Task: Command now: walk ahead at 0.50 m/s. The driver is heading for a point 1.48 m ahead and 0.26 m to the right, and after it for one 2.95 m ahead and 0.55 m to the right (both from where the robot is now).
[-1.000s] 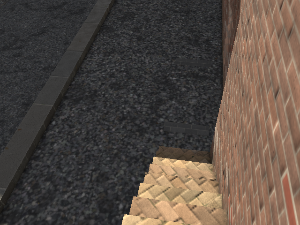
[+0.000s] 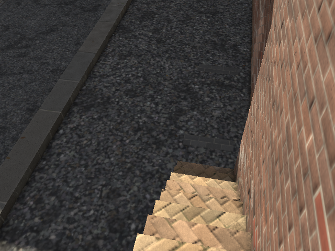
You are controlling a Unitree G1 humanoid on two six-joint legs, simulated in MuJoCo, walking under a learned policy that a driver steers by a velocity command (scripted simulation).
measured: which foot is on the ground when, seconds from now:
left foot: down 0.00-1.00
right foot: down 0.00-1.00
